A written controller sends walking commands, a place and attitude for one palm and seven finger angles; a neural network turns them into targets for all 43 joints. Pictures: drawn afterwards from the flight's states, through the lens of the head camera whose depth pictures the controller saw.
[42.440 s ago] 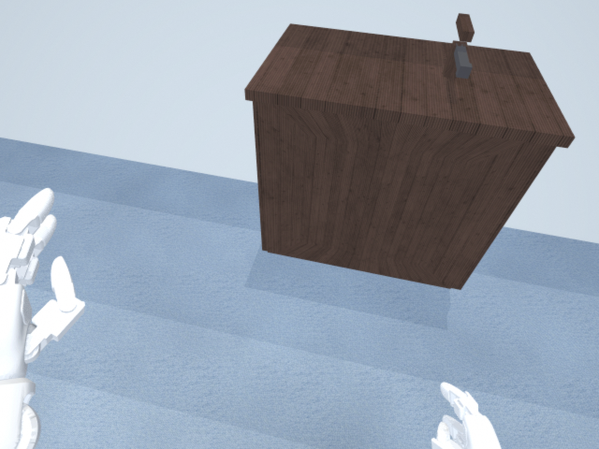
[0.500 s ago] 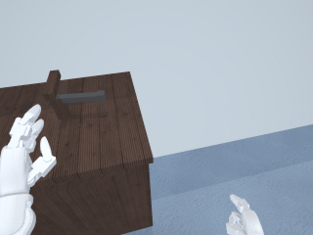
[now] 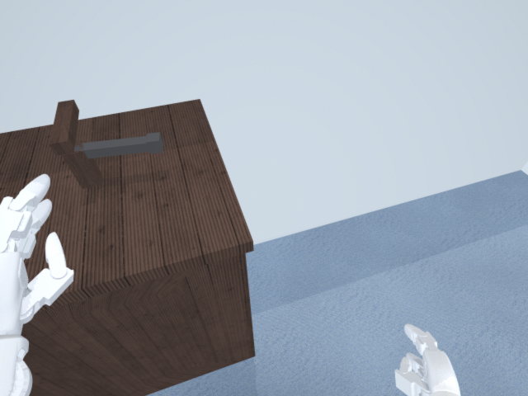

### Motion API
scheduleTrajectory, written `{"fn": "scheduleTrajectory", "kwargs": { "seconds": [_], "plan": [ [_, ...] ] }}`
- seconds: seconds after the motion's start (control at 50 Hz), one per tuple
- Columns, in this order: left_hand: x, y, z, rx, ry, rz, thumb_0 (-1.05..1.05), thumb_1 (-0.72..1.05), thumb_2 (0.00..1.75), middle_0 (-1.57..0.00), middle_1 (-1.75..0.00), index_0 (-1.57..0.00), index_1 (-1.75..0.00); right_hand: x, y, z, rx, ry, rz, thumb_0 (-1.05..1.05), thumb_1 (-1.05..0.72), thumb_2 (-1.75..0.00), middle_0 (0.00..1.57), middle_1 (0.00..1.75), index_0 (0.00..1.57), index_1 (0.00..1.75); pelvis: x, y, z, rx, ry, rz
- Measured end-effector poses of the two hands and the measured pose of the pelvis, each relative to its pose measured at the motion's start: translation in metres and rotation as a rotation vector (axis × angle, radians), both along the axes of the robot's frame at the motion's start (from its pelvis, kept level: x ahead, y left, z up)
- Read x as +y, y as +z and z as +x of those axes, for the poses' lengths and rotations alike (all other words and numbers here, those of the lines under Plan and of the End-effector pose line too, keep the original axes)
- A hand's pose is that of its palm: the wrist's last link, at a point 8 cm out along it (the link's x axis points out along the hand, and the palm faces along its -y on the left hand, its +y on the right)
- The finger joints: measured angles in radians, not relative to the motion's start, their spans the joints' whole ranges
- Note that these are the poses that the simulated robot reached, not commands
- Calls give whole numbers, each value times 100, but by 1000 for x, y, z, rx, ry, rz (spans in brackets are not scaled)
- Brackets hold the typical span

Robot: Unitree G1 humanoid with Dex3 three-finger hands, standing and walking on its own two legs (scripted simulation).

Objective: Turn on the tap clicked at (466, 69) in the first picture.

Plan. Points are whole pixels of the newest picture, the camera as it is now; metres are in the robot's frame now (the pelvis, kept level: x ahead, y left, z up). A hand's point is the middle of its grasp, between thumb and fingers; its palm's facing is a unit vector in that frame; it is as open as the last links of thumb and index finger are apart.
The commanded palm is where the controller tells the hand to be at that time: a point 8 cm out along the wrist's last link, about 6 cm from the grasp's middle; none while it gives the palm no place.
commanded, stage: step back with the hand held close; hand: left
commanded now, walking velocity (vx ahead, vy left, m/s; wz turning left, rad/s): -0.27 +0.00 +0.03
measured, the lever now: (154, 143) +0.53 +0.25 +0.10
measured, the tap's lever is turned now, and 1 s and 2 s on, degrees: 82 82 82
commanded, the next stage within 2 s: stop stepping back and stand still in 0.70 s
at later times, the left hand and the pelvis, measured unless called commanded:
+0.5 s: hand (1, 346) +0.13 +0.26 +0.17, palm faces +0.46 -0.83 -0.33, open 7.4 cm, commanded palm +0.07 +0.30 +0.18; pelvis -0.07 +0.01 -0.01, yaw +3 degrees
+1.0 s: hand out of the picture +0.00 +0.23 +0.17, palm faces +0.38 -0.86 -0.35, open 7.4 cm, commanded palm -0.05 +0.27 +0.18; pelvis -0.21 -0.01 +0.00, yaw -1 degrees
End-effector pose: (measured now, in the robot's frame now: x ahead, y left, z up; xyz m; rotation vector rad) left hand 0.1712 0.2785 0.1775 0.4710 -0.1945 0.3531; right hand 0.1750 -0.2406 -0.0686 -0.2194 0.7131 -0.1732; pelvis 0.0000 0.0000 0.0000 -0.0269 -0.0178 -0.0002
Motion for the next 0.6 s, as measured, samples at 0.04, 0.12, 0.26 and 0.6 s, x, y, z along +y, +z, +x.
{"fn": "scheduleTrajectory", "kwargs": {
  "seconds": [0.04, 0.12, 0.26, 0.6],
  "plan": [
    [3, -1, -7, -13, 8, -3, 1, 89, 90, -22, -31, -21, -30, 3, -1, -7, 2, 2, -2, 1, -90, -90, 21, 30, 20, 30, 2, -1, -6, 2, 3, -5],
    [9, -3, -20, -39, 21, -11, 1, 89, 90, -22, -31, -21, -30, 9, -3, -23, 11, 11, -12, 1, -90, -90, 21, 30, 20, 30, 6, -3, -17, 3, 8, -13],
    [16, -1, -45, -80, 61, 32, 1, 89, 90, -22, -31, -21, -30, 21, -12, -40, 10, 57, -4, 1, -90, -90, 21, 30, 20, 30, 5, -9, -36, 1, 53, -6],
    [28, 2, -100, -112, 43, -10, 1, 89, 90, -21, -31, -21, -30, 34, 7, -79, -53, 67, -18, 1, -90, -90, 21, 30, 20, 30, 13, -6, -99, 8, 23, 2]
  ]
}}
